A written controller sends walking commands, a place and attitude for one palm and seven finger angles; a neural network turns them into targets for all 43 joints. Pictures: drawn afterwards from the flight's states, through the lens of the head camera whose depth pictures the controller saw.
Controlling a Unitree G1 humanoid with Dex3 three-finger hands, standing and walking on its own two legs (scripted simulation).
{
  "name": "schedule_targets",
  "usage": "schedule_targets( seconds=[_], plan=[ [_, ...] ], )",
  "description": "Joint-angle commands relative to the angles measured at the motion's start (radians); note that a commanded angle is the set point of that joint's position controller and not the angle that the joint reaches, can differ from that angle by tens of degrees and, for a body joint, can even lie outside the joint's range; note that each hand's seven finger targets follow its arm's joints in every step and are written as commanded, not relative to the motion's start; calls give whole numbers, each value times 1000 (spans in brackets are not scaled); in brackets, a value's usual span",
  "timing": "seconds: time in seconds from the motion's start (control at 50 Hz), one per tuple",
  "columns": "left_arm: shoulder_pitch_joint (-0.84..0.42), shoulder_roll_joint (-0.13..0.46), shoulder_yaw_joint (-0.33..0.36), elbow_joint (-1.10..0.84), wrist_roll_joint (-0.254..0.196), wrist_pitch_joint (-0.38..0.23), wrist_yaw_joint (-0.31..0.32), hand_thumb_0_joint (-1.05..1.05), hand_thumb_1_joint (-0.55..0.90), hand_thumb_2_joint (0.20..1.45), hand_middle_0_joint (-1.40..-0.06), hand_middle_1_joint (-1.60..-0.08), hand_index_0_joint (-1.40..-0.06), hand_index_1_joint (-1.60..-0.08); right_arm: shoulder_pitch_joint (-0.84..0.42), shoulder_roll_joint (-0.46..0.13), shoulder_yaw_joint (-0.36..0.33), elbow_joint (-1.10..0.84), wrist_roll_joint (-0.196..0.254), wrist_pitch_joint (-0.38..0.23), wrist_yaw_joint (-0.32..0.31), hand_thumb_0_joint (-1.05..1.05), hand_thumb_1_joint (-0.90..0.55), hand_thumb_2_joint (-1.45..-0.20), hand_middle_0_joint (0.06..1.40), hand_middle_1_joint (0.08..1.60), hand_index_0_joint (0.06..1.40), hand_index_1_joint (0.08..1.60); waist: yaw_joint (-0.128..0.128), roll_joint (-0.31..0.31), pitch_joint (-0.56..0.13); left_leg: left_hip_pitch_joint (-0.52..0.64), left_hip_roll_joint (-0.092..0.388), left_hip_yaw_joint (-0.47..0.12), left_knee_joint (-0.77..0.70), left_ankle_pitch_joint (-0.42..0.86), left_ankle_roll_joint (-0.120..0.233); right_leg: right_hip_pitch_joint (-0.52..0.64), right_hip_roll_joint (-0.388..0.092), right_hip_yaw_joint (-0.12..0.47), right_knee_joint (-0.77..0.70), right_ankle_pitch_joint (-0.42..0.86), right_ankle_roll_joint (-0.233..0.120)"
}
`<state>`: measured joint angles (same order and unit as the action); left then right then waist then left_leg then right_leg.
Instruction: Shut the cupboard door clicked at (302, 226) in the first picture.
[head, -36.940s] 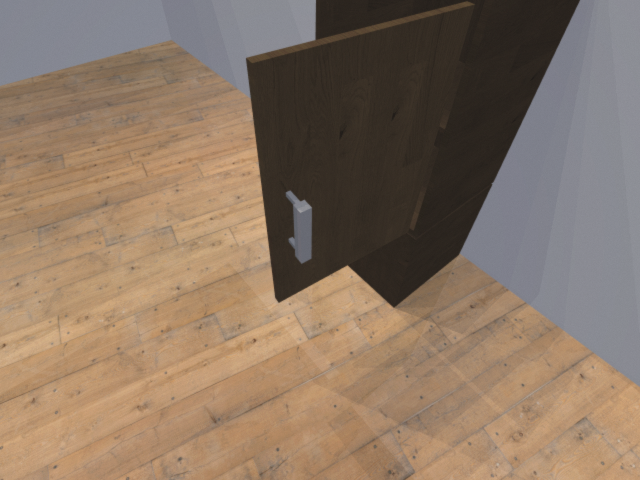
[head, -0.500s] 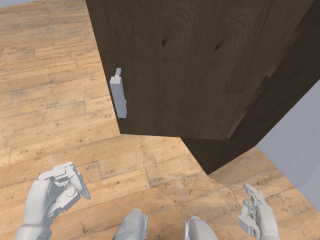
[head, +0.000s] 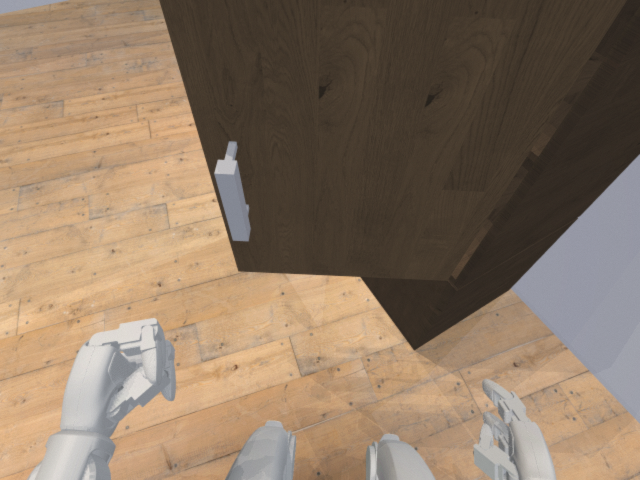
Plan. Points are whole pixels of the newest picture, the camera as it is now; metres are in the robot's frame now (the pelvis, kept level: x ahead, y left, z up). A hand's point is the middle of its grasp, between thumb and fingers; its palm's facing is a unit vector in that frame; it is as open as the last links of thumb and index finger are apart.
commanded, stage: raise the hand and make a fist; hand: left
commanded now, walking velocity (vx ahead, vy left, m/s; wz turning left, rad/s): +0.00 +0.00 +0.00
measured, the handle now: (237, 193) +0.48 +0.16 +0.04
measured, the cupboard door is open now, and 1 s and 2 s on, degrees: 57 57 57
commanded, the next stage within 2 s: bring the fist close to the handle in 0.22 s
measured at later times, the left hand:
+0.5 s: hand (182, 361) +0.24 +0.17 +0.04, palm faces +0.01 -1.00 -0.04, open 3.1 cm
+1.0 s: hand (219, 292) +0.32 +0.15 +0.05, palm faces +0.01 -1.00 -0.02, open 3.1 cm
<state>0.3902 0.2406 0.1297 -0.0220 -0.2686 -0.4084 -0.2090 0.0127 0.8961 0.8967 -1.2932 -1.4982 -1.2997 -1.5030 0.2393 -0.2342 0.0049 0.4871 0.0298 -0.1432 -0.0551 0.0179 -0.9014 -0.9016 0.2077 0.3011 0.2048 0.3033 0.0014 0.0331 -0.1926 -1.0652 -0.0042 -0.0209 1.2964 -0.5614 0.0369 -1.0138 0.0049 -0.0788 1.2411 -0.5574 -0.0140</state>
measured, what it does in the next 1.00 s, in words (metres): stands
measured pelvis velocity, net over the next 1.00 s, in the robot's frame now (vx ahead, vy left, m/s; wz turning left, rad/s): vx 0.00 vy -0.01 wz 0.00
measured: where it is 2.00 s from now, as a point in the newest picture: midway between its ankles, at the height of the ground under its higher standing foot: outside the picture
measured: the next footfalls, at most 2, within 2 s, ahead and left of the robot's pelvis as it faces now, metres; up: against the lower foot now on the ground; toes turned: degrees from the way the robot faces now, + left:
none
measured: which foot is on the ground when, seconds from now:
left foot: down 0.00-1.00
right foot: down 0.00-1.00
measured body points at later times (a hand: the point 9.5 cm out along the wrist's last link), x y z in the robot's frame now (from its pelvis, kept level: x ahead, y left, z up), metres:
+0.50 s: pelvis +0.00 -0.01 +0.00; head +0.08 +0.00 +0.44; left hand +0.23 +0.23 +0.05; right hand +0.20 -0.24 -0.08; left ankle +0.03 +0.09 -0.62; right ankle +0.02 -0.12 -0.62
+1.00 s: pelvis +0.00 -0.01 +0.01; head +0.08 +0.00 +0.45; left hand +0.32 +0.20 +0.05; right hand +0.15 -0.26 -0.09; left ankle +0.03 +0.09 -0.62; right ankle +0.02 -0.12 -0.62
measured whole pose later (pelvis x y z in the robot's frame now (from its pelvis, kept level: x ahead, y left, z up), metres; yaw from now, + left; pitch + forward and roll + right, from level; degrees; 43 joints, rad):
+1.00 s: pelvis +0.00 -0.01 +0.01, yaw +0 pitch +19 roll -2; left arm -0.02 0.20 0.09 0.29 -0.19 -0.40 -0.09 0.01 0.90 0.90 -1.30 -1.50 -1.30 -1.50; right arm 0.24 -0.24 0.00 0.55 0.02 -0.07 -0.03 0.02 -0.90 -0.90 0.21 0.30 0.20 0.30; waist -0.03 0.03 -0.18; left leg -1.05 0.00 -0.01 1.25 -0.54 0.03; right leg -1.01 0.01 -0.06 1.22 -0.54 -0.02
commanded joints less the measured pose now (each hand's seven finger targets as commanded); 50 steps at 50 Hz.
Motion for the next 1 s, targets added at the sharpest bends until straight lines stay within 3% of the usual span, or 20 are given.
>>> schedule_targets(
  seconds=[0.0,0.14,0.3,0.4,0.44,0.48,0.54,0.56,0.62,0.64,0.72,0.8,0.88,0.94,0.98],
  plan=[
    [-10,95,61,-195,-15,-78,1,0,900,900,-1300,-1500,-1300,-1500,-44,-134,-60,-156,1,-50,-6,0,-900,-900,200,300,200,300,1,15,-215,177,2,-45,-216,221,-21,164,17,29,-162,186,-21],
    [-10,117,78,-196,-18,-86,-4,0,900,900,-1300,-1500,-1300,-1500,-37,-136,-63,-154,-1,-44,-8,0,-900,-900,200,300,200,300,8,17,-235,168,0,-41,-201,254,-18,192,18,38,-155,224,-25],
    [-18,98,61,-209,-15,-85,-1,0,900,900,-1300,-1500,-1300,-1500,-47,-132,-61,-160,3,-36,-5,0,-900,-900,200,300,200,300,1,20,-228,175,0,-39,-204,226,-17,173,16,37,-161,199,-20],
    [-152,80,17,-182,4,-85,13,0,900,900,-1300,-1500,-1300,-1500,-38,-138,-56,-144,-2,-39,-8,0,-900,-900,200,300,200,300,-32,-5,-217,156,1,-43,-182,192,-12,133,13,41,-161,167,-15],
    [-206,105,33,-153,9,-74,19,0,900,900,-1300,-1500,-1300,-1500,-33,-144,-52,-138,-3,-35,-10,0,-900,-900,200,300,200,300,-29,4,-205,137,0,-45,-184,165,-10,133,16,47,-170,135,-20],
    [-253,88,17,-145,20,-66,25,0,900,900,-1300,-1500,-1300,-1500,-41,-140,-53,-136,0,-33,-9,0,-900,-900,200,300,200,300,-26,19,-233,158,0,-41,-190,167,-10,135,11,49,-170,137,-18],
    [-278,110,34,-124,25,-44,41,0,900,900,-1300,-1500,-1300,-1500,-35,-144,-52,-133,1,-25,-7,0,-900,-900,200,300,200,300,-13,29,-267,184,0,-43,-204,204,-10,165,13,47,-172,174,-22],
    [-298,89,19,-128,26,-39,45,0,900,900,-1300,-1500,-1300,-1500,-37,-137,-52,-133,2,-22,-4,0,-900,-900,200,300,200,300,-15,29,-286,201,0,-39,-205,222,-10,174,10,47,-172,196,-19],
    [-308,79,11,-90,32,-24,66,0,900,900,-1300,-1500,-1300,-1500,-34,-135,-50,-130,2,-12,4,0,-900,-900,200,300,200,300,-19,6,-273,198,0,-35,-217,219,-11,190,8,46,-187,200,-14],
    [-313,111,47,-53,33,-18,73,0,900,900,-1300,-1500,-1300,-1500,-26,-140,-50,-122,0,-6,2,0,-900,-900,200,300,200,300,-12,-16,-263,176,1,-36,-216,221,-10,207,11,51,-191,204,-17],
    [-424,70,9,2,52,-31,92,0,900,900,-1300,-1500,-1300,-1500,-31,-138,-49,-111,-1,5,8,0,-900,-900,200,300,200,300,-29,-6,-232,181,3,-29,-225,197,-12,179,6,51,-199,178,-15],
    [-495,68,5,44,58,-49,105,0,900,900,-1300,-1500,-1300,-1500,-22,-142,-53,-95,-5,12,11,0,-900,-900,200,300,200,300,-34,-21,-268,198,4,-29,-226,221,-12,195,4,53,-197,207,-15],
    [-554,76,13,76,64,-65,110,0,900,900,-1300,-1500,-1300,-1500,-17,-143,-57,-78,-6,23,15,0,-900,-900,200,300,200,300,-31,1,-302,223,5,-24,-225,258,-15,203,2,55,-189,248,-16],
    [-590,84,25,120,66,-65,118,0,900,900,-1300,-1500,-1300,-1500,-7,-145,-57,-68,-7,35,18,0,-900,-900,200,300,200,300,-30,-1,-288,222,5,-26,-232,262,-16,209,5,55,-192,253,-19],
    [-618,62,7,128,72,-72,120,0,900,900,-1300,-1500,-1300,-1500,-7,-143,-58,-64,-8,42,22,0,-900,-900,200,300,200,300,-33,-6,-320,238,6,-22,-228,292,-16,218,2,56,-184,290,-16]
  ],
)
